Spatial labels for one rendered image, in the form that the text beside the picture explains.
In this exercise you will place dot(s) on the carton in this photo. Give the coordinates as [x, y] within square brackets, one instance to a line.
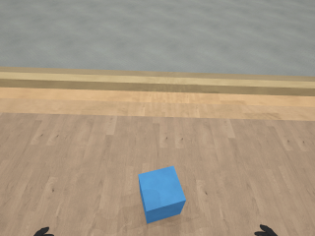
[161, 193]

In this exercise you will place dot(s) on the robot left hand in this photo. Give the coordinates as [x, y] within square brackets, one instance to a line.
[42, 232]

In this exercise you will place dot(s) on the robot right hand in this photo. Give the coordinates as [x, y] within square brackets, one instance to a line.
[267, 231]

